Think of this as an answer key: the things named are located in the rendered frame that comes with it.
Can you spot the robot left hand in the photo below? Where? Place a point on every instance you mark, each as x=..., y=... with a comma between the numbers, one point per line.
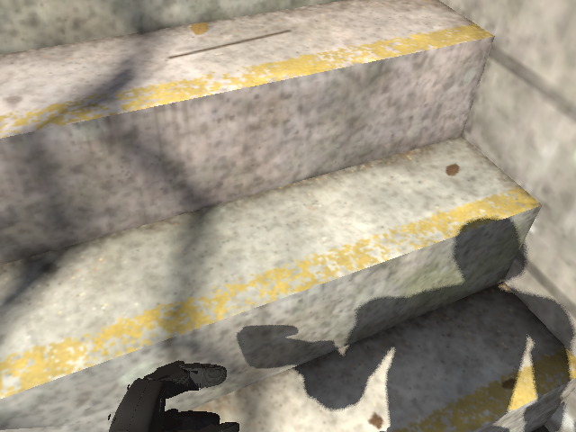
x=142, y=408

